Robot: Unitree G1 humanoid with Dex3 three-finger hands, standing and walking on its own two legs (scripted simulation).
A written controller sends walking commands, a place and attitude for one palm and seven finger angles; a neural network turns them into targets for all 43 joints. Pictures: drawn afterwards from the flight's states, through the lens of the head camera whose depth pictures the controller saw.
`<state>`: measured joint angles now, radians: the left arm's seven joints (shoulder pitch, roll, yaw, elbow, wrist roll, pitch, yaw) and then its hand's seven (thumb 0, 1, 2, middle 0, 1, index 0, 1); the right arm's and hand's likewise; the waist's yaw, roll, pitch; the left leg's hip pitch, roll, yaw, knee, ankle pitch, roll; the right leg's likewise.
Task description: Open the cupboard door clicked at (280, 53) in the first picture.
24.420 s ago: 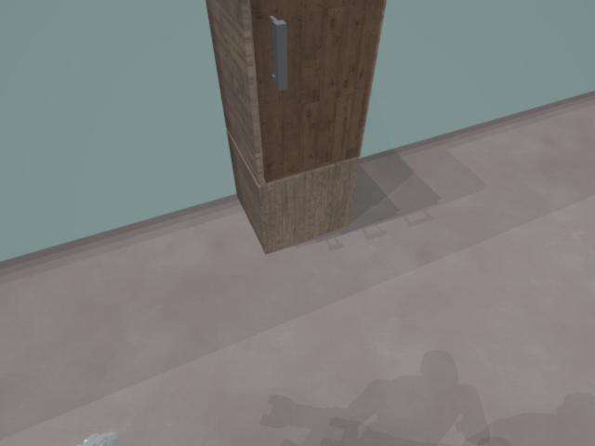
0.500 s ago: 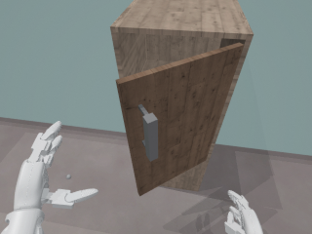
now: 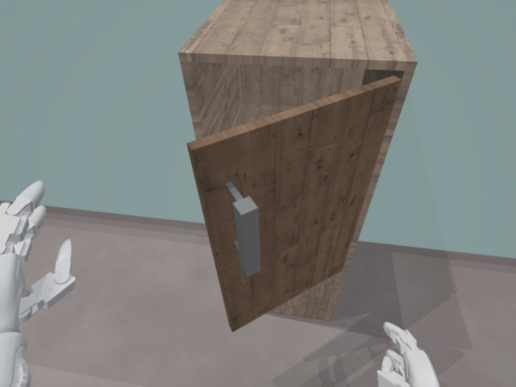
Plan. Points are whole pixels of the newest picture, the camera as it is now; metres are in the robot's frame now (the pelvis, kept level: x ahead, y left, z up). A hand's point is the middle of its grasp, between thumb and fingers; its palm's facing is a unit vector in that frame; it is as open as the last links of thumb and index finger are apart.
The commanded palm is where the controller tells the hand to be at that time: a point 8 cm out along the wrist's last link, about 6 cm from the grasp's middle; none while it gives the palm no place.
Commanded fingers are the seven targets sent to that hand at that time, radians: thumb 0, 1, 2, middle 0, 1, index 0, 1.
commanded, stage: draw the hand back to the body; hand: left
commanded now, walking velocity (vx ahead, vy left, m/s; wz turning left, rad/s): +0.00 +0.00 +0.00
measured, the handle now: (241, 230) +0.33 +0.08 +0.09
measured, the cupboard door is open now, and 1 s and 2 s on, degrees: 38 38 38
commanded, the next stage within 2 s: step back with the hand held close in 0.32 s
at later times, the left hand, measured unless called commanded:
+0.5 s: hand (64, 276) +0.18 +0.26 +0.16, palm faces +0.45 -0.79 -0.41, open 7.4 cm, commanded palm +0.13 +0.30 +0.17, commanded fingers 0.00 0.90 0.90 -0.20 -0.30 -0.20 -0.30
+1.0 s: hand (32, 320) +0.13 +0.27 +0.15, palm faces +0.37 -0.77 -0.52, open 7.4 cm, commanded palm +0.07 +0.31 +0.17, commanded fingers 0.00 0.90 0.90 -0.20 -0.30 -0.20 -0.30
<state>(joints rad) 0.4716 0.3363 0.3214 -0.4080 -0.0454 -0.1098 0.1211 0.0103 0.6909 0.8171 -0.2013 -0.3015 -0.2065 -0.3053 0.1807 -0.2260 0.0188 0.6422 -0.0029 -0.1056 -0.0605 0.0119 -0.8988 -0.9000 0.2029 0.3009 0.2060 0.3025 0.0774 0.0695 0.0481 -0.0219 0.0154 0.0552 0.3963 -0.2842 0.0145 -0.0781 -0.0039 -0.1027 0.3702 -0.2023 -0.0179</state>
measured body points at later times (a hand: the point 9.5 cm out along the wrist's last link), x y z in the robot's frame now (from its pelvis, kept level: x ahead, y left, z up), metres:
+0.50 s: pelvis -0.01 +0.00 +0.00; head -0.02 -0.02 +0.45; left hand +0.15 +0.30 +0.18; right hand +0.18 -0.22 -0.09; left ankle -0.04 +0.10 -0.74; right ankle +0.01 -0.11 -0.74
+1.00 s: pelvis -0.07 +0.02 -0.02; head -0.04 +0.02 +0.43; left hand +0.11 +0.31 +0.18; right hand +0.10 -0.23 -0.09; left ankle -0.04 +0.10 -0.74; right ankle +0.01 -0.11 -0.74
